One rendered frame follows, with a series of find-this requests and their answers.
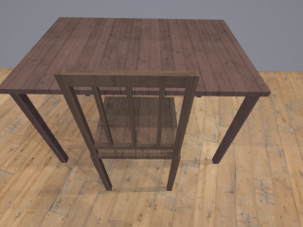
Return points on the chair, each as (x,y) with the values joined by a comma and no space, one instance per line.
(132,127)

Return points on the table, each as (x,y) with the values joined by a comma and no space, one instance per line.
(206,46)

